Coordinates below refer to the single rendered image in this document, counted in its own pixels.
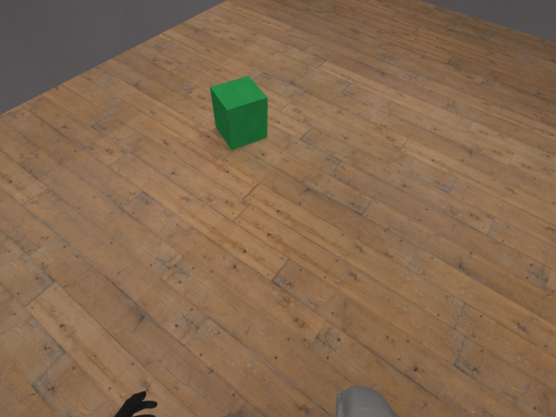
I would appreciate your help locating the left robot hand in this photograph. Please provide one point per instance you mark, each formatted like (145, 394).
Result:
(135, 404)

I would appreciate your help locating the carton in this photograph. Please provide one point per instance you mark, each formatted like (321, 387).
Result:
(241, 112)

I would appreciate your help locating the right robot thigh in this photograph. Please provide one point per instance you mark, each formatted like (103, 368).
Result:
(359, 401)

